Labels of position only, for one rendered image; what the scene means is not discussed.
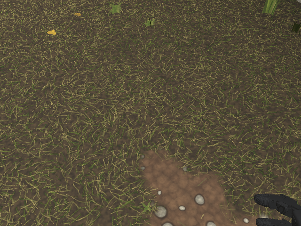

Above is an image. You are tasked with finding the right robot hand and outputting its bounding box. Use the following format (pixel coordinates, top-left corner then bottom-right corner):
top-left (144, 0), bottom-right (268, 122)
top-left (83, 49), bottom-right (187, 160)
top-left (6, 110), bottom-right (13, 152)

top-left (254, 194), bottom-right (301, 226)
